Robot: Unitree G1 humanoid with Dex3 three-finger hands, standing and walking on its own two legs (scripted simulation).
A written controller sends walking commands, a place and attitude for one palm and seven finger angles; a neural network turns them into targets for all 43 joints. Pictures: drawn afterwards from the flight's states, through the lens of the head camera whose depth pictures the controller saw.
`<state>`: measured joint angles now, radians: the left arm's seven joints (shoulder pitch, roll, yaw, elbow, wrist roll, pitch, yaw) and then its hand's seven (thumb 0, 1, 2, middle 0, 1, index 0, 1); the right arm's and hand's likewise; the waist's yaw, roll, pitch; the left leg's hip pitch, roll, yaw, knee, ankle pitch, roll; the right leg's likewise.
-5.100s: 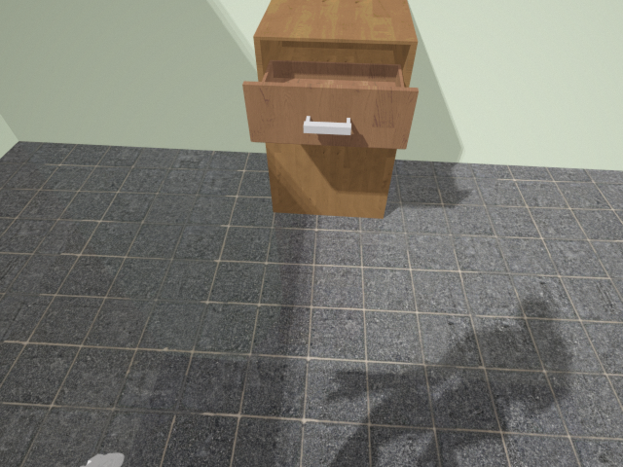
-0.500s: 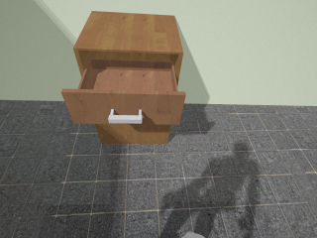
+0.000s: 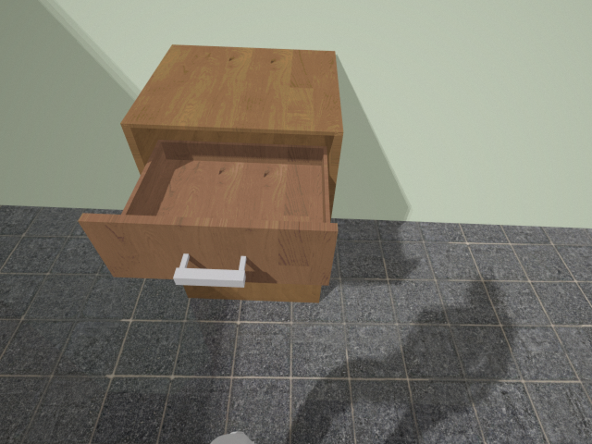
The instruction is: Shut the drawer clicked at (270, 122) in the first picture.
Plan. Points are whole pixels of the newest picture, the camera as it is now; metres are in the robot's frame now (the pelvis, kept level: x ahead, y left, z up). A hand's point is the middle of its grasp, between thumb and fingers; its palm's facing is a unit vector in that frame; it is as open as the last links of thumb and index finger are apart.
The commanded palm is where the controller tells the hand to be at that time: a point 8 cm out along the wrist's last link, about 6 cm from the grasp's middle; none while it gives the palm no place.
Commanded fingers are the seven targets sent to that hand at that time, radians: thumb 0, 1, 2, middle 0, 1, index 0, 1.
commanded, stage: take the last steps up to it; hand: left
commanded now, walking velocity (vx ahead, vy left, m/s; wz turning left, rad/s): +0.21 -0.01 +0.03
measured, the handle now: (212, 268) +0.43 +0.19 -0.10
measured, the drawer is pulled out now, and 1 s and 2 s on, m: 0.29 0.29 0.29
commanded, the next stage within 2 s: come to a stop and stand still in 0.20 s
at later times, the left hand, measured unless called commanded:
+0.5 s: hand out of the picture +0.15 +0.19 -0.19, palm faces +0.06 -0.98 -0.21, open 7.3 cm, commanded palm none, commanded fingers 0.00 0.90 0.90 -0.20 -0.30 -0.20 -0.30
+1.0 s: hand out of the picture +0.14 +0.24 -0.19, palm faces -0.03 -0.97 -0.25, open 7.4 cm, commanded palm none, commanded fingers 0.00 0.90 0.90 -0.20 -0.30 -0.20 -0.30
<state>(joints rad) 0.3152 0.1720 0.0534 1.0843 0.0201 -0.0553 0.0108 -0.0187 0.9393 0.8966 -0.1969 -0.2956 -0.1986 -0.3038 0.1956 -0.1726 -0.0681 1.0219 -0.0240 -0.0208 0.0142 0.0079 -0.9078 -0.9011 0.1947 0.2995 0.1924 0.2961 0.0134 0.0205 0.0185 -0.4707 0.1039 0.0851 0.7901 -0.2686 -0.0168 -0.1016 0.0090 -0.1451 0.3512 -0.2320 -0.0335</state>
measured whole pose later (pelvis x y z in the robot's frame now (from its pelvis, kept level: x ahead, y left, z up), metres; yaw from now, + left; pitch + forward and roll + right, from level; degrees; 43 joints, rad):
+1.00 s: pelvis +0.10 +0.05 -0.02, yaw -2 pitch -1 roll +1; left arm 0.27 0.22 0.00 0.97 0.03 0.04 0.03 0.00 0.91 0.90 -0.20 -0.30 -0.20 -0.30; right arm 0.20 -0.20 -0.04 0.99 -0.02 0.03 0.01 0.01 -0.90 -0.90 0.20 0.30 0.20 0.30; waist 0.02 -0.01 0.03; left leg -0.21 -0.01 0.10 0.61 -0.38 0.04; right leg -0.38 -0.08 0.03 0.62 -0.25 0.02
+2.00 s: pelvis +0.17 +0.01 -0.01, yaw +1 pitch +0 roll +0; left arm 0.20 0.18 0.01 1.02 0.01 0.00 0.04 0.00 0.91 0.90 -0.20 -0.30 -0.20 -0.30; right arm 0.22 -0.18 -0.02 1.10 -0.01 -0.01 -0.02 0.01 -0.90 -0.90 0.20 0.30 0.20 0.30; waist -0.01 0.03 0.06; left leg -0.06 0.02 0.03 0.42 -0.37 -0.02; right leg -0.25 -0.04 -0.02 0.53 -0.29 0.02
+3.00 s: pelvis +0.09 +0.00 -0.11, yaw +5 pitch +14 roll -1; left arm 0.50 0.17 0.01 -0.14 -0.18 -0.42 -0.21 0.01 0.90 0.90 -0.58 -0.71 -0.59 -0.73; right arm 0.14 -0.21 0.01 0.42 0.03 -0.27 -0.01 0.01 -0.90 -0.90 0.20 0.30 0.20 0.30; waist 0.06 0.00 -0.13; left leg -0.88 0.01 -0.07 1.25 -0.61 -0.03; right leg -0.97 -0.07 -0.08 1.18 -0.45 0.00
